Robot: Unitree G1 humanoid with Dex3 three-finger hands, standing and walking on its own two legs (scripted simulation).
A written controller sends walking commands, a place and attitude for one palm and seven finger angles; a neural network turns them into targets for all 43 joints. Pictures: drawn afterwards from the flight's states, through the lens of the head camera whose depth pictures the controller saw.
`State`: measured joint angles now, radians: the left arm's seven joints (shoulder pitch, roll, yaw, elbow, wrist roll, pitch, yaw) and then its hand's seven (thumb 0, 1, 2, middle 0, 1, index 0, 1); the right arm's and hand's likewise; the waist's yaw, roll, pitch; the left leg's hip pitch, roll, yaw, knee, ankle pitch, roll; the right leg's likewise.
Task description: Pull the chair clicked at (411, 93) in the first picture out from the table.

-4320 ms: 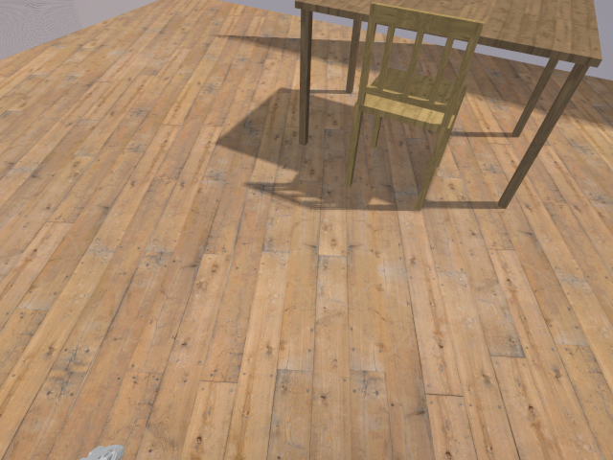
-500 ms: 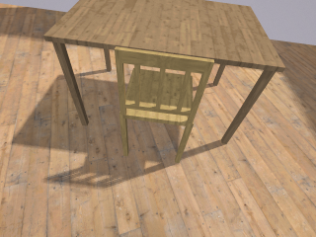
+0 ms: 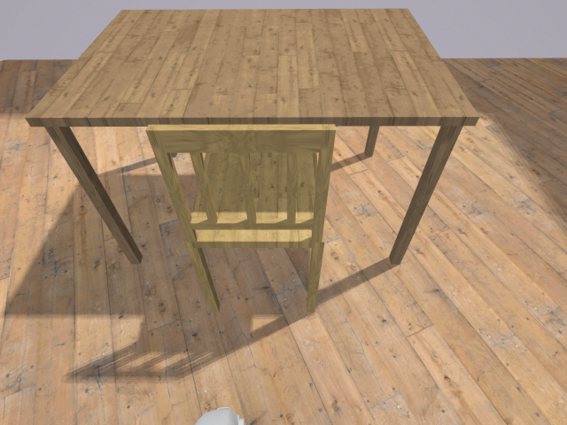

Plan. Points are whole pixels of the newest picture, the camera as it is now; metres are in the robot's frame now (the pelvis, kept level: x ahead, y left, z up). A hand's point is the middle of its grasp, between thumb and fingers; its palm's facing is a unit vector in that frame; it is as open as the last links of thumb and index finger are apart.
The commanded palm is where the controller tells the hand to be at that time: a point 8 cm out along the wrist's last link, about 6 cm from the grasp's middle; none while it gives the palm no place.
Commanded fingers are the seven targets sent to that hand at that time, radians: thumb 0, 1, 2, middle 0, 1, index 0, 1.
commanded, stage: take the last steps up to it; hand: left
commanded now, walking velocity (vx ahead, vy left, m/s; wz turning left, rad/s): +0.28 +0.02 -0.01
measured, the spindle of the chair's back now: (248, 189) +0.65 +0.12 -0.11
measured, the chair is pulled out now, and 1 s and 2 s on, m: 0.00 0.00 0.00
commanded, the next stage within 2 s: come to a stop and stand still in 0.38 s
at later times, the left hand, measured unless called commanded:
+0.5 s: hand (174, 385) +0.22 +0.21 -0.17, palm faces +0.01 -0.98 -0.21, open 7.3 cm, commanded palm none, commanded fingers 0.00 0.90 0.90 -0.20 -0.30 -0.20 -0.30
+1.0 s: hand (156, 388) +0.22 +0.24 -0.19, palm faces +0.05 -0.97 -0.23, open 7.3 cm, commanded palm none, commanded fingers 0.00 0.90 0.90 -0.20 -0.30 -0.20 -0.30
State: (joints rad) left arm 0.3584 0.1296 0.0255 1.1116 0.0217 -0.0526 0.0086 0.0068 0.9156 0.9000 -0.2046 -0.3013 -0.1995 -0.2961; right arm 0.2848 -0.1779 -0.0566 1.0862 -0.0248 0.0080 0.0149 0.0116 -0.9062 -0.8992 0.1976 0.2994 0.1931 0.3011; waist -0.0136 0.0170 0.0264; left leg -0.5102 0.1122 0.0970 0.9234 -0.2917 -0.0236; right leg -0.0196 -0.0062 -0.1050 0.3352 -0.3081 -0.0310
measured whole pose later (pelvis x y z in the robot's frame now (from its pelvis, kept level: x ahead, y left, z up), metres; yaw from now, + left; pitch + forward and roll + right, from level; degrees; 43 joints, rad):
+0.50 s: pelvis +0.16 +0.02 -0.01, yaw -1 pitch +0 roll +2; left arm 0.21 0.18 0.05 1.03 0.03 -0.01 0.00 0.01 0.93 0.90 -0.20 -0.30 -0.20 -0.30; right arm 0.28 -0.14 -0.03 1.08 -0.03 -0.03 -0.02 0.00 -0.92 -0.90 0.20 0.30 0.20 0.30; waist -0.01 -0.02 0.03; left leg -0.17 0.02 0.15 0.44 -0.27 0.02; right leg -0.41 -0.08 -0.07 0.74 -0.33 0.00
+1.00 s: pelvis +0.16 +0.05 -0.01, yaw +0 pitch -1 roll -1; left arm 0.18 0.20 0.05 1.03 0.02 0.03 0.04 0.01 0.91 0.90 -0.21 -0.30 -0.20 -0.30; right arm 0.18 -0.20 -0.05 1.02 -0.01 0.02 -0.02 0.01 -0.91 -0.90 0.20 0.30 0.19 0.30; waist 0.01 -0.01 0.07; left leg -0.23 0.03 0.03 0.56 -0.34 -0.03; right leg -0.33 -0.07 -0.10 0.54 -0.19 0.02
